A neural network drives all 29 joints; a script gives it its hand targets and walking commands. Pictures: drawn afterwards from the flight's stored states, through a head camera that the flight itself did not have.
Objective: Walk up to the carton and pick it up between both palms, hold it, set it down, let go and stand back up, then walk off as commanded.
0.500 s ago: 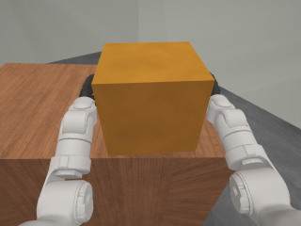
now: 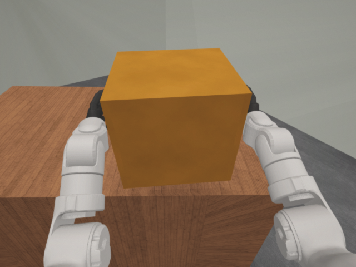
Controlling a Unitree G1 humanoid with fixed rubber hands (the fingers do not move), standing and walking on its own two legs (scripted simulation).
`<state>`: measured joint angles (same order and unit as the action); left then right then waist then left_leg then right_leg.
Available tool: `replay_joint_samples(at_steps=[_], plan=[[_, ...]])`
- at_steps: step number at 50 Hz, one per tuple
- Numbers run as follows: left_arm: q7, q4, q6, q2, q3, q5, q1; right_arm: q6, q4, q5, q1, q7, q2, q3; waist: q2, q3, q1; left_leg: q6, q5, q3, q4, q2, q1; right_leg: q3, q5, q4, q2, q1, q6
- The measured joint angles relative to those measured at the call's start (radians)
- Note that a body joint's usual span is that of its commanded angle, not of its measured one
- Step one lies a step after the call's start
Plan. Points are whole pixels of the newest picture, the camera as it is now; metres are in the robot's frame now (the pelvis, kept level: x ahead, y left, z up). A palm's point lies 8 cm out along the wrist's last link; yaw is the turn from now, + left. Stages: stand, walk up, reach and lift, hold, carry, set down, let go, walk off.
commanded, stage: hold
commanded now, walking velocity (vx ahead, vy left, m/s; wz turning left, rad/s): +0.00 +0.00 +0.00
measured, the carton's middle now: (173, 115) +0.39 +0.00 +0.21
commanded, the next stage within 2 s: none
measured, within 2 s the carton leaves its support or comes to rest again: neither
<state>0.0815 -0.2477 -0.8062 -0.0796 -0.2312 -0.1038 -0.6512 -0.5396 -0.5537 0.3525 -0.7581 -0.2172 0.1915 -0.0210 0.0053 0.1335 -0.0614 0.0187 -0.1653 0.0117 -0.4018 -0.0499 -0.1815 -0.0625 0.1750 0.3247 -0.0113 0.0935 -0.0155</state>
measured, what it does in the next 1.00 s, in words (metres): stands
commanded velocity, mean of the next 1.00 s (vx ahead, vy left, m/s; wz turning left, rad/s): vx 0.00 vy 0.00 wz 0.00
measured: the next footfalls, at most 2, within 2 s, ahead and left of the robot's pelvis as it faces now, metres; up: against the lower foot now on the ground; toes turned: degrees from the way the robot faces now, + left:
none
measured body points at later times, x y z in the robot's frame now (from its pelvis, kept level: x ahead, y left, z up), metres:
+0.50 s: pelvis -0.02 +0.00 +0.00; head -0.10 +0.02 +0.44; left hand +0.35 +0.17 +0.23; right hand +0.36 -0.16 +0.24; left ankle +0.03 +0.13 -0.75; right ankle +0.00 -0.13 -0.75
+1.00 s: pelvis -0.02 +0.00 +0.00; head -0.09 +0.02 +0.44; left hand +0.36 +0.17 +0.23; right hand +0.37 -0.16 +0.24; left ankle +0.03 +0.13 -0.75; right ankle +0.00 -0.13 -0.75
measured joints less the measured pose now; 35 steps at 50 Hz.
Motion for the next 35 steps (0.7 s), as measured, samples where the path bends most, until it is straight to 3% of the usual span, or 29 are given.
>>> replay_joint_samples(at_steps=[15, 35], plan=[[-0.020, 0.020, -0.061, -0.002, -0.024, -0.023, -0.028, -0.050, -0.008, 0.000, -0.039, -0.005, -0.007, 0.015, 0.008, 0.001, 0.002, 0.001, 0.008, 0.002, -0.009, -0.005, -0.003, 0.004, -0.007, 0.014, 0.004, 0.007, 0.004], [-0.016, -0.088, -0.055, -0.031, -0.022, -0.017, -0.132, -0.053, -0.103, -0.040, -0.130, 0.020, -0.007, 0.060, 0.013, 0.020, 0.018, 0.000, 0.043, 0.008, 0.001, -0.005, -0.066, 0.012, -0.030, 0.031, 0.004, 0.086, 0.007]])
